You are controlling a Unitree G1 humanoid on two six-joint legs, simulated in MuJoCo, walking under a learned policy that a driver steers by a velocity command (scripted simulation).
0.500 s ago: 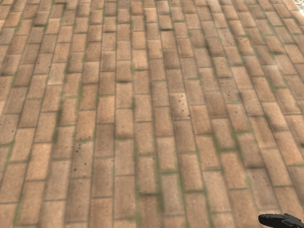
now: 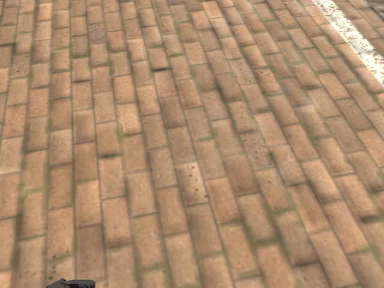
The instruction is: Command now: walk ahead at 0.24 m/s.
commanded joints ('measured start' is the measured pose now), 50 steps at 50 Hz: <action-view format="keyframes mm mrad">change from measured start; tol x8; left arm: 1 242 214 66 24 24 -14 12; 3 311 174 50 41 8 16 18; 7 45 94 20 16 11 27 19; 10 -7 102 25 35 28 31 23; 50 81 90 22 303 -7 102 74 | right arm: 1 -21 -126 -21 -58 -15 -2 -12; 3 172 -44 13 -8 -9 -10 5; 6 -36 -122 -17 -49 8 28 -17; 22 -157 -64 -7 0 -29 33 -28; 50 -134 -48 6 127 -15 40 -33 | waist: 1 151 27 -213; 2 96 -191 -362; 3 122 -194 -477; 7 57 -58 -134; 16 24 -50 -85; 19 85 121 29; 50 81 45 -20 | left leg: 1 -133 138 -39 362 600 39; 2 -454 19 -23 708 -32 -31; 3 -517 -6 -133 859 -362 -50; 6 -563 106 -114 824 -224 -59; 15 -134 93 -35 257 181 -36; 17 -143 148 -97 127 190 2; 19 -355 138 -105 78 -71 28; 20 -390 135 -106 52 -76 12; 30 -248 114 -72 113 301 -8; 50 -234 89 -44 81 267 -8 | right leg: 1 460 -74 60 2 419 -79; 2 831 -326 340 77 709 -256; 3 844 -376 470 25 566 -322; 5 576 -280 330 -78 224 -240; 8 227 -190 196 -196 1 -187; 12 169 -165 129 -221 -90 -190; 17 77 -74 102 -214 -621 -48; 21 292 6 10 -96 -393 -3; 29 344 4 -2 -47 -115 -11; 50 369 -1 -2 -55 -112 1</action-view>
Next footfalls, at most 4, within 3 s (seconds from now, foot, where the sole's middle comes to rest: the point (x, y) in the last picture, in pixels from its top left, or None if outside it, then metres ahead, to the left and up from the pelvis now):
0.34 left None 0.15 0.13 -0.77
1.96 right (217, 259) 0.56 -0.10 -0.77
2.52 left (145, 192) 0.86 0.15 -0.77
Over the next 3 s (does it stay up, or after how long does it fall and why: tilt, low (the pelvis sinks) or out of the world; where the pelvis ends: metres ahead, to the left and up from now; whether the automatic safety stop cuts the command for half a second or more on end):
stays up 0.95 0.05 0.01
